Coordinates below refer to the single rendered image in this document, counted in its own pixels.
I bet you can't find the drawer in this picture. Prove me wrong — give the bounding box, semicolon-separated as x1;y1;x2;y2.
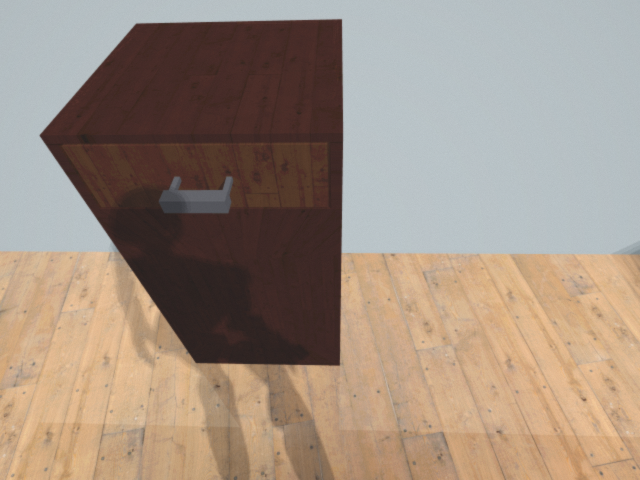
62;142;330;207

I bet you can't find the cabinet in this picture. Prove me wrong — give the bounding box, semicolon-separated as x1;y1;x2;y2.
39;19;343;366

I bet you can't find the handle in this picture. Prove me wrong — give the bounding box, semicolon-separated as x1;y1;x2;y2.
158;176;233;213

